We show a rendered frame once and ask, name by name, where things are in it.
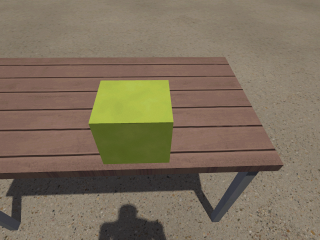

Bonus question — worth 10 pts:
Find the table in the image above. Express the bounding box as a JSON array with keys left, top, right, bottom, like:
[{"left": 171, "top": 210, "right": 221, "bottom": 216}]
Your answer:
[{"left": 0, "top": 57, "right": 284, "bottom": 231}]

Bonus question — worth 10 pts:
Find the carton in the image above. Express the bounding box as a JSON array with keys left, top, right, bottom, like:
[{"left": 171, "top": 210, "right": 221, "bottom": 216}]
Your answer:
[{"left": 88, "top": 80, "right": 174, "bottom": 165}]

